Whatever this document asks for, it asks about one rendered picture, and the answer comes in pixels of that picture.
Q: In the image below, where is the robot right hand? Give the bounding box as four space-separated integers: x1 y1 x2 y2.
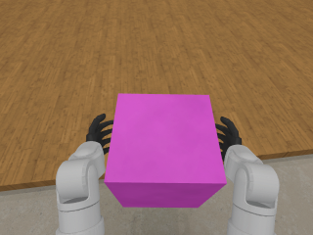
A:
215 117 242 162

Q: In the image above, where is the carton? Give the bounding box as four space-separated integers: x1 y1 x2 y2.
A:
104 93 227 208

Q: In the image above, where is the right robot forearm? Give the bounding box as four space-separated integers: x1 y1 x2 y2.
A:
224 144 280 235

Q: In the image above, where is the left robot forearm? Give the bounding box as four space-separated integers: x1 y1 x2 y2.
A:
55 141 106 235

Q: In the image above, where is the robot left hand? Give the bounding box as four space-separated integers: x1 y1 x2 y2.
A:
86 114 114 155

